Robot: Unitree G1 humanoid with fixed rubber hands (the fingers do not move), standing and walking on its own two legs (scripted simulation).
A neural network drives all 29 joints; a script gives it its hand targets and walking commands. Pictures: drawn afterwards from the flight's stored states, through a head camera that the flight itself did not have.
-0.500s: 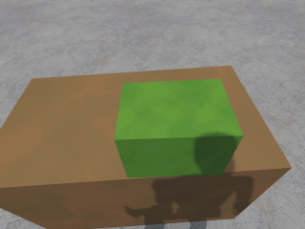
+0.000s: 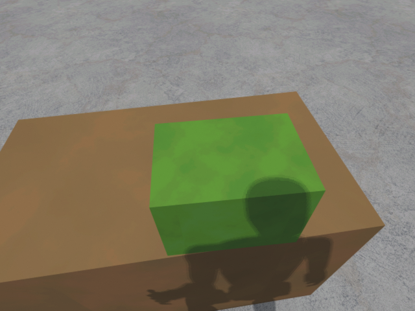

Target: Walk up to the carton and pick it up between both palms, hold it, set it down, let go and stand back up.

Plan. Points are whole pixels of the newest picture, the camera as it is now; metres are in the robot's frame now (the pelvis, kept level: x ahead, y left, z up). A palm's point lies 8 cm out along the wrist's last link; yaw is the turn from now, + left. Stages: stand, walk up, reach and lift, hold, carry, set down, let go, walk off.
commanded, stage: walk up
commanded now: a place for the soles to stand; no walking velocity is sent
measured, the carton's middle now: (227, 184) +0.40 -0.03 +0.00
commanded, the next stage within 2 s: reach and lift in 1.32 s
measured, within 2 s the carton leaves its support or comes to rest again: neither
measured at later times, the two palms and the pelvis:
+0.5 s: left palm out of the picture +0.13 +0.23 -0.10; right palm out of the picture +0.08 -0.28 -0.11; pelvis +0.01 -0.01 +0.00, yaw -3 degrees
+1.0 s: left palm out of the picture +0.12 +0.24 -0.11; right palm out of the picture +0.05 -0.28 -0.11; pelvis +0.01 -0.01 +0.00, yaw -6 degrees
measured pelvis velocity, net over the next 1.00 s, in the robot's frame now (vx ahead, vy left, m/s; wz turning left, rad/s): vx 0.01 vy -0.01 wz -0.10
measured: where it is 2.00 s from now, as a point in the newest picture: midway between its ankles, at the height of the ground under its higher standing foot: outside the picture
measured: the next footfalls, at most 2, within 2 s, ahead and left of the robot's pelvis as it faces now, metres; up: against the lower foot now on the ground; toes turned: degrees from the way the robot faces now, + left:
none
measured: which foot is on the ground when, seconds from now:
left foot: down 0.00-1.00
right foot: down 0.00-1.00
